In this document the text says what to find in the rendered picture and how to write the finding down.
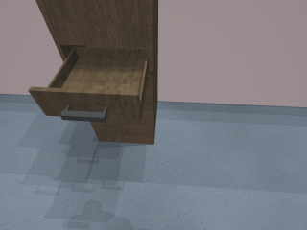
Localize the cabinet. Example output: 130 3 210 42
36 0 158 145

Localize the handle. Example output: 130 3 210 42
60 104 108 123

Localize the drawer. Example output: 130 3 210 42
28 47 149 121

